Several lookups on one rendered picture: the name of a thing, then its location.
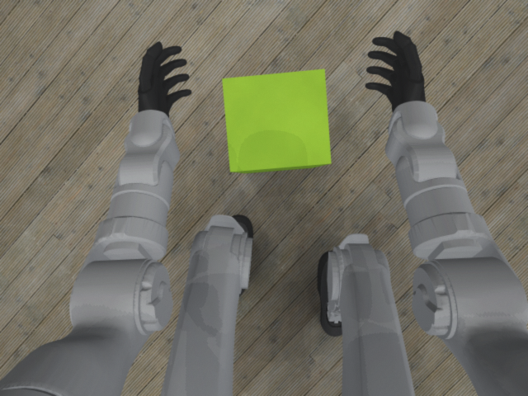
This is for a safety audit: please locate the right robot shin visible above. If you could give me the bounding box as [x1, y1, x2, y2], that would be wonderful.
[328, 233, 390, 322]

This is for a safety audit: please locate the left robot hand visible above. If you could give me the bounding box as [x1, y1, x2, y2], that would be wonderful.
[138, 41, 191, 118]

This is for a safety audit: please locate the robot left upper arm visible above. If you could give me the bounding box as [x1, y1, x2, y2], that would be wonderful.
[0, 258, 173, 396]

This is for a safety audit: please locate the right robot forearm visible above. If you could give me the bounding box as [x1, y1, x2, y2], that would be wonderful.
[385, 101, 528, 325]

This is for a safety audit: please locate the left robot forearm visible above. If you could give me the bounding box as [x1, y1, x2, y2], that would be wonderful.
[69, 110, 180, 324]

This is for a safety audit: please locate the right robot hand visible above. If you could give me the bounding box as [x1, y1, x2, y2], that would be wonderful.
[365, 31, 426, 112]

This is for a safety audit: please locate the carton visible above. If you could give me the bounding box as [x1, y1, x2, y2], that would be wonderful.
[222, 69, 331, 173]

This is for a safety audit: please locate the robot right upper arm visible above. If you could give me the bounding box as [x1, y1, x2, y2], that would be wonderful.
[412, 257, 528, 396]

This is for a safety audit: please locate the right robot foot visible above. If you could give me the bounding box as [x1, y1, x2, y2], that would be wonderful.
[318, 251, 342, 337]

